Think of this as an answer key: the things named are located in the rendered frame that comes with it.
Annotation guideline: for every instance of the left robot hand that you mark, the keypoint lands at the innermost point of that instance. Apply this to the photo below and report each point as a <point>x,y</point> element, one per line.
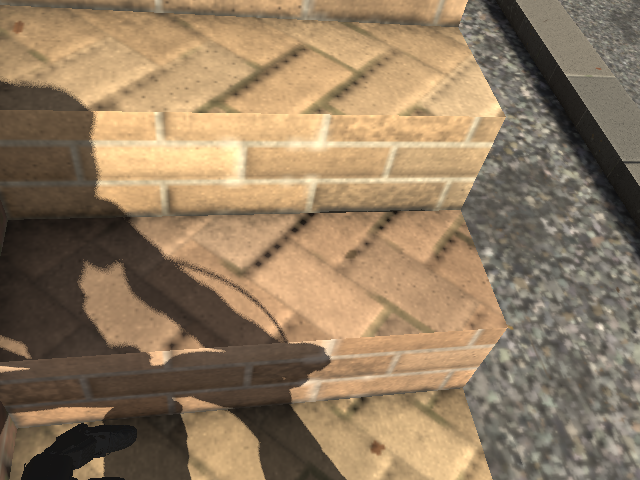
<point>75,448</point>

